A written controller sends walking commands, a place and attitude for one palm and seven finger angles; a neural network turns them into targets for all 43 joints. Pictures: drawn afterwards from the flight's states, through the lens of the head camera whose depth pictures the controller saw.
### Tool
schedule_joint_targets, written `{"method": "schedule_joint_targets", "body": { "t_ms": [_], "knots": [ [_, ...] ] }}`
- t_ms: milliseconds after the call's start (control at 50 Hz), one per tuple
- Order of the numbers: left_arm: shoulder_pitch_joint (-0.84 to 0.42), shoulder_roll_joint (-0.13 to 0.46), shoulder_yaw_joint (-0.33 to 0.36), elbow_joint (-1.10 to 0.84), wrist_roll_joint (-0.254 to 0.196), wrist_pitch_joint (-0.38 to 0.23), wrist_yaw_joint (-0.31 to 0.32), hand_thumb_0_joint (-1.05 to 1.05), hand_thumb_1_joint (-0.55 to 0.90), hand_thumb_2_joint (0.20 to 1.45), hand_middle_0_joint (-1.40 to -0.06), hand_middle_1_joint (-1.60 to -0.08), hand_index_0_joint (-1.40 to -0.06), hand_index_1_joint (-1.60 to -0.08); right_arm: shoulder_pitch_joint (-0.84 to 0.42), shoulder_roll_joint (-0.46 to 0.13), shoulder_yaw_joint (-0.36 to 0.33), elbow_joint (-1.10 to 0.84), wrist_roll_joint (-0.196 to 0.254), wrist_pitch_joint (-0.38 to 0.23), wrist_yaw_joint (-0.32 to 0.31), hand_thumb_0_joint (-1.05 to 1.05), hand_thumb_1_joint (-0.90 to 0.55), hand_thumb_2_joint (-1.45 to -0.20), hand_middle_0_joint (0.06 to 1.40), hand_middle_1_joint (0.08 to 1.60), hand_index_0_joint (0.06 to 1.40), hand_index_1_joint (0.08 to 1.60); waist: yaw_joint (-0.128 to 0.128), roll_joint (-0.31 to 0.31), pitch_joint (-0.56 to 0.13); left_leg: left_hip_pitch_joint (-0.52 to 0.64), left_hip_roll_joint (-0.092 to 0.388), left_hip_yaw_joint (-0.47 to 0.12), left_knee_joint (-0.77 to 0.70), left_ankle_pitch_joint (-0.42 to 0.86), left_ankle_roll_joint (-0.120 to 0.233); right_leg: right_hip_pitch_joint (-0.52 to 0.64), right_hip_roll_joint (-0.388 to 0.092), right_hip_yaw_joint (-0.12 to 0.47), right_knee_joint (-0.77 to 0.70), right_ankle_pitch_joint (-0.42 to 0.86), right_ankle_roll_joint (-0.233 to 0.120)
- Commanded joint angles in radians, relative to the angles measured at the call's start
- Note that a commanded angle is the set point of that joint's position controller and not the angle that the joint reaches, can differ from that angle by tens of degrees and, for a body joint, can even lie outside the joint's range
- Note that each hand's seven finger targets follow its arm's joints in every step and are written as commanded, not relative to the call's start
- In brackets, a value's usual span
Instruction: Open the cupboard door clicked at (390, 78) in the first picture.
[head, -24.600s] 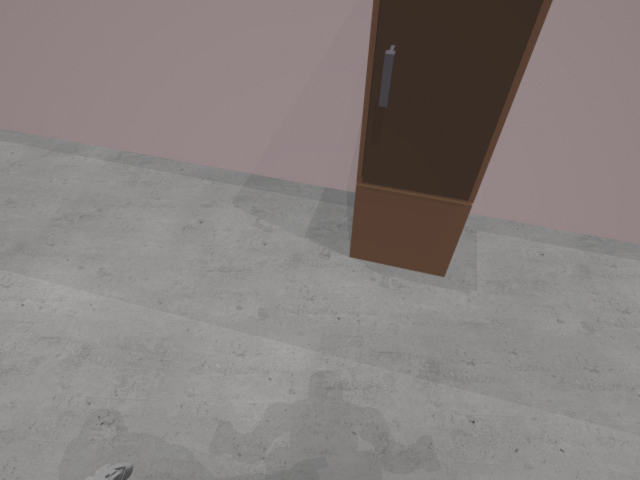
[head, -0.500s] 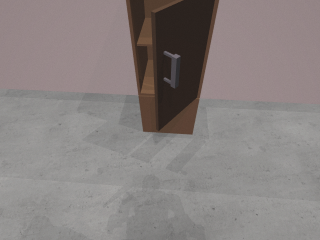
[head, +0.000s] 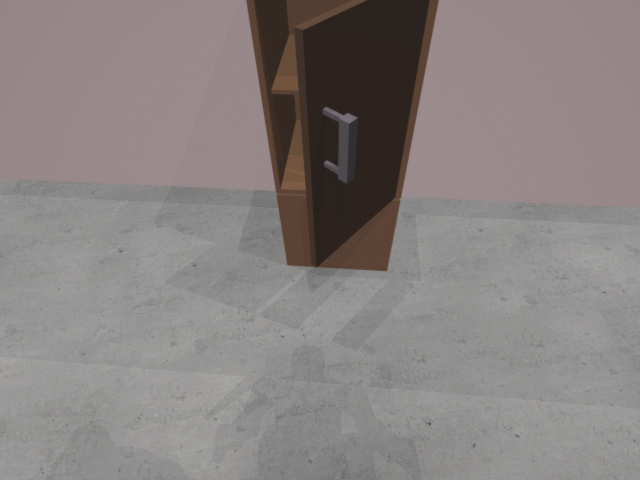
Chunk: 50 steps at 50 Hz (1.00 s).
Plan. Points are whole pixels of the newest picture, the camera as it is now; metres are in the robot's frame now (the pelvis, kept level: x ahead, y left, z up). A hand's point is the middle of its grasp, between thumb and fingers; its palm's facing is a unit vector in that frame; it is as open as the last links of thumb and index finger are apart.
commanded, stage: look to check the result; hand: left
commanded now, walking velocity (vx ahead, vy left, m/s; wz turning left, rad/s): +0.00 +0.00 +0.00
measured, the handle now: (338, 145) +0.67 +0.01 +0.02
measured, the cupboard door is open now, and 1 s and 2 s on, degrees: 52 52 52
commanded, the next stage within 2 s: walk to a spot facing it in 0.02 s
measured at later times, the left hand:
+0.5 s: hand out of the picture +0.07 +0.20 -0.18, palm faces -0.12 -0.96 -0.25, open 7.4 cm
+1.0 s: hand out of the picture +0.10 +0.15 -0.17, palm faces -0.32 -0.91 -0.26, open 7.4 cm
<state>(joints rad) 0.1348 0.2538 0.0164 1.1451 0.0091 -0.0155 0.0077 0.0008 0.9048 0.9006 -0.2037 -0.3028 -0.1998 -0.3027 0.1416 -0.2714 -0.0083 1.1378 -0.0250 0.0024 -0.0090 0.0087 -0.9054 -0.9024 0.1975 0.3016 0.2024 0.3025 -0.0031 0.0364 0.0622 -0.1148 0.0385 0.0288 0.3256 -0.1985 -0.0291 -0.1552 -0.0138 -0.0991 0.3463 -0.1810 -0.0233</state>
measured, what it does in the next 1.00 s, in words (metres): lifts its left foot, turning right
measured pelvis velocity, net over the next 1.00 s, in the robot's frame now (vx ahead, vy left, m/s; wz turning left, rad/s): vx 0.00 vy -0.03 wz -0.43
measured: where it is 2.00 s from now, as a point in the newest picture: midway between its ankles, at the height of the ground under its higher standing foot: outside the picture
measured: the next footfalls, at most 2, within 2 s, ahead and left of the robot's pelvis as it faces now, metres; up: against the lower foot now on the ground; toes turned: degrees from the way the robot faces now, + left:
left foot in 1.18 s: +0.10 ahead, +0.11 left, +0.00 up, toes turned -33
right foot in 1.54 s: -0.04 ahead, -0.13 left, +0.00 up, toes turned -49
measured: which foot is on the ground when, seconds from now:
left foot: down 0.00-0.62, up 0.64-1.00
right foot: down 0.00-1.00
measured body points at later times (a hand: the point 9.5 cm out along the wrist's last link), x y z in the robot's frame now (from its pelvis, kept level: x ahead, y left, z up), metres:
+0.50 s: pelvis +0.00 +0.00 -0.02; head +0.04 -0.02 +0.43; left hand +0.08 +0.25 -0.16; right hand +0.00 -0.25 -0.17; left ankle -0.02 +0.14 -0.75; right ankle +0.00 -0.10 -0.74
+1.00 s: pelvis +0.00 -0.03 +0.00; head +0.05 -0.06 +0.44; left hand +0.12 +0.19 -0.15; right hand +0.03 -0.31 -0.15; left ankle +0.04 +0.14 -0.68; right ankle -0.02 -0.10 -0.75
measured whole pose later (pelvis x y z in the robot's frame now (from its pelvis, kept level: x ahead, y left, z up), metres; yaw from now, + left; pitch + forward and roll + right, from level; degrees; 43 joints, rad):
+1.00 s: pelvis +0.00 -0.03 +0.00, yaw -25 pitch +3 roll +2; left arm 0.25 0.18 0.07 0.95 0.02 0.03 0.01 0.00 0.90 0.90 -0.21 -0.30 -0.20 -0.30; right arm 0.03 -0.23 -0.07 0.91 -0.01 0.06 -0.03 0.01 -0.91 -0.90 0.20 0.30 0.20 0.30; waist 0.05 0.00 0.10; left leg -0.46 0.03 -0.04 0.97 -0.40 -0.07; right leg -0.27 0.12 0.17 0.43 -0.18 -0.07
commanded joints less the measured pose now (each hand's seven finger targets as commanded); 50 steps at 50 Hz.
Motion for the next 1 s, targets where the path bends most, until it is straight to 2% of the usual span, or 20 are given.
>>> {"method": "schedule_joint_targets", "body": {
  "t_ms": [0,140,200,300,360,420,440,460,480,500,520,560,580,600,620,640,680,740,820,980],
  "knots": [
    [-0.006,0.183,0.036,-0.042,0.000,-0.021,0.016,0.000,0.900,0.900,-0.200,-0.300,-0.200,-0.300,0.024,-0.144,-0.021,-0.037,0.006,-0.015,-0.013,0.000,-0.900,-0.900,0.200,0.300,0.200,0.300,-0.003,-0.042,-0.081,-0.004,0.083,-0.067,-0.043,0.157,0.039,0.066,-0.125,0.118,-0.060,0.178,-0.023],
    [-0.008,0.183,0.036,-0.046,0.000,-0.021,0.016,0.000,0.900,0.900,-0.200,-0.300,-0.200,-0.300,0.026,-0.147,-0.020,-0.035,0.004,-0.017,-0.017,0.000,-0.900,-0.900,0.200,0.300,0.200,0.300,-0.004,-0.028,-0.083,0.012,0.090,-0.058,-0.044,0.176,0.036,0.069,-0.121,0.128,-0.056,0.226,-0.026],
    [0.026,0.109,0.030,-0.045,0.000,0.005,0.020,0.000,0.900,0.900,-0.200,-0.300,-0.200,-0.300,0.084,-0.062,-0.010,-0.027,0.002,0.001,-0.025,0.000,-0.900,-0.900,0.200,0.300,0.200,0.300,-0.010,-0.026,-0.078,0.017,0.097,-0.011,0.010,0.182,0.022,0.034,-0.120,0.144,-0.010,0.298,-0.020],
    [0.028,0.137,0.061,-0.096,0.008,0.034,0.013,0.000,0.900,0.900,-0.200,-0.300,-0.200,-0.300,0.104,-0.084,-0.040,-0.079,0.004,0.019,-0.037,0.000,-0.900,-0.900,0.200,0.300,0.200,0.300,-0.014,-0.068,-0.051,-0.016,0.109,0.041,0.083,0.105,0.023,-0.042,-0.107,0.187,0.066,0.310,-0.035],
    [0.029,0.129,0.071,-0.136,0.010,0.044,0.005,0.000,0.900,0.900,-0.200,-0.300,-0.200,-0.300,0.102,-0.095,-0.054,-0.114,0.002,0.022,-0.041,0.000,-0.900,-0.900,0.200,0.300,0.200,0.300,-0.014,-0.038,-0.052,-0.016,0.134,0.039,0.096,0.065,0.036,-0.105,-0.082,0.205,0.116,0.267,-0.035],
    [0.017,0.101,0.076,-0.179,0.013,0.053,-0.006,0.000,0.900,0.900,-0.200,-0.300,-0.200,-0.300,0.107,-0.120,-0.068,-0.141,-0.003,0.019,-0.044,0.000,-0.900,-0.900,0.200,0.300,0.200,0.300,-0.014,0.049,-0.042,-0.013,0.212,-0.022,0.044,0.037,0.078,-0.188,-0.018,0.166,0.240,0.147,-0.014],
    [0.014,0.087,0.077,-0.190,0.013,0.056,-0.010,0.000,0.900,0.900,-0.200,-0.300,-0.200,-0.300,0.109,-0.132,-0.074,-0.150,-0.005,0.018,-0.046,0.000,-0.900,-0.900,0.200,0.300,0.200,0.300,-0.012,0.097,-0.041,-0.028,0.264,-0.055,0.014,0.052,0.108,-0.207,0.007,0.137,0.333,0.049,-0.006],
    [0.009,0.073,0.077,-0.201,0.013,0.061,-0.015,0.000,0.900,0.900,-0.200,-0.300,-0.200,-0.300,0.103,-0.138,-0.077,-0.156,-0.007,0.013,-0.045,0.000,-0.900,-0.900,0.200,0.300,0.200,0.300,-0.006,0.158,-0.033,-0.036,0.325,-0.085,-0.019,0.114,0.150,-0.232,0.020,0.099,0.447,-0.173,0.006],
    [0.007,0.061,0.079,-0.213,0.013,0.065,-0.017,0.000,0.900,0.900,-0.200,-0.300,-0.200,-0.300,0.097,-0.138,-0.078,-0.164,-0.009,0.010,-0.043,0.000,-0.900,-0.900,0.200,0.300,0.200,0.300,-0.003,0.184,-0.029,-0.035,0.362,-0.102,-0.031,0.170,0.185,-0.253,0.015,0.091,0.536,-0.297,0.011],
    [0.008,0.059,0.083,-0.224,0.013,0.069,-0.020,0.000,0.900,0.900,-0.200,-0.300,-0.200,-0.300,0.084,-0.137,-0.079,-0.174,-0.013,0.008,-0.043,0.000,-0.900,-0.900,0.200,0.300,0.200,0.300,0.000,0.189,-0.019,-0.057,0.380,-0.092,-0.025,0.206,0.199,-0.257,-0.002,0.099,0.576,-0.337,0.011],
    [0.014,0.054,0.085,-0.229,0.012,0.069,-0.023,0.000,0.900,0.900,-0.200,-0.300,-0.200,-0.300,0.060,-0.132,-0.079,-0.187,-0.015,0.007,-0.043,0.000,-0.900,-0.900,0.200,0.300,0.200,0.300,0.014,0.178,-0.008,-0.077,0.372,-0.057,0.009,0.245,0.189,-0.232,-0.021,0.107,0.545,-0.341,0.008],
    [0.108,0.053,0.090,-0.210,0.012,0.055,-0.029,0.000,0.900,0.900,-0.200,-0.300,-0.200,-0.300,0.012,-0.137,-0.081,-0.207,-0.013,0.010,-0.042,0.000,-0.900,-0.900,0.200,0.300,0.200,0.300,0.065,0.113,-0.033,-0.090,0.293,0.052,0.178,0.276,0.108,-0.106,-0.015,0.071,0.315,-0.179,0.006],
    [0.185,0.102,0.104,-0.189,0.019,0.042,-0.024,0.000,0.900,0.900,-0.200,-0.300,-0.200,-0.300,-0.006,-0.118,-0.083,-0.221,0.000,0.016,-0.040,0.000,-0.900,-0.900,0.200,0.300,0.200,0.300,0.102,-0.085,-0.057,-0.165,0.192,0.110,0.379,0.134,0.042,-0.007,-0.044,0.158,0.104,0.098,-0.009],
    [0.235,0.224,0.129,-0.178,0.030,0.029,-0.002,0.000,0.900,0.900,-0.200,-0.300,-0.200,-0.300,-0.008,-0.038,-0.076,-0.262,0.015,0.019,-0.035,0.000,-0.900,-0.900,0.200,0.300,0.200,0.300,0.106,-0.441,-0.075,-0.415,0.010,0.154,0.653,-0.375,-0.024,0.111,-0.306,0.588,-0.036,0.420,-0.100],
    [0.251,0.227,0.125,-0.173,0.009,0.033,0.011,0.000,0.900,0.900,-0.200,-0.300,-0.200,-0.300,-0.016,-0.060,-0.077,-0.261,0.016,0.034,-0.033,0.000,-0.900,-0.900,0.200,0.300,0.200,0.300,0.110,-0.352,-0.068,-0.430,0.000,-0.003,0.810,-0.450,-0.016,0.077,-0.340,0.628,-0.042,0.489,-0.160],
    [0.199,0.209,0.119,-0.191,0.009,0.035,0.015,0.000,0.900,0.900,-0.200,-0.300,-0.200,-0.300,0.004,-0.053,-0.078,-0.257,0.018,0.038,-0.026,0.000,-0.900,-0.900,0.200,0.300,0.200,0.300,0.071,-0.266,-0.052,-0.451,0.030,-0.054,0.868,-0.386,-0.010,0.040,-0.317,0.578,-0.043,0.303,-0.205],
    [0.099,0.142,0.112,-0.233,0.011,0.036,0.026,0.000,0.900,0.900,-0.200,-0.300,-0.200,-0.300,-0.006,-0.049,-0.082,-0.241,0.012,0.036,-0.023,0.000,-0.900,-0.900,0.200,0.300,0.200,0.300,0.029,-0.194,-0.069,-0.462,0.045,-0.067,0.888,-0.251,-0.019,0.021,-0.224,0.535,-0.016,0.233,-0.173],
    [0.127,0.123,0.105,-0.238,0.007,0.021,0.028,0.000,0.900,0.900,-0.200,-0.300,-0.200,-0.300,-0.009,-0.027,-0.074,-0.242,0.012,0.038,-0.022,0.000,-0.900,-0.900,0.200,0.300,0.200,0.300,0.024,-0.108,-0.131,-0.449,0.027,-0.064,0.831,-0.187,-0.036,0.088,-0.179,0.472,0.017,0.394,-0.144],
    [0.171,0.128,0.107,-0.229,0.009,0.022,0.027,0.000,0.900,0.900,-0.200,-0.300,-0.200,-0.300,-0.044,-0.025,-0.071,-0.262,0.016,0.041,-0.028,0.000,-0.900,-0.900,0.200,0.300,0.200,0.300,0.039,-0.134,-0.146,-0.459,0.006,-0.069,0.754,-0.177,-0.042,0.148,-0.154,0.486,0.018,0.430,-0.123],
    [0.173,0.146,0.115,-0.250,0.022,0.030,0.019,0.000,0.900,0.900,-0.200,-0.300,-0.200,-0.300,-0.116,-0.028,-0.072,-0.317,0.022,0.026,-0.028,0.000,-0.900,-0.900,0.200,0.300,0.200,0.300,0.053,-0.172,-0.107,-0.385,-0.024,-0.080,0.564,-0.232,-0.030,0.065,-0.152,0.602,0.015,0.346,-0.177]
  ]
}}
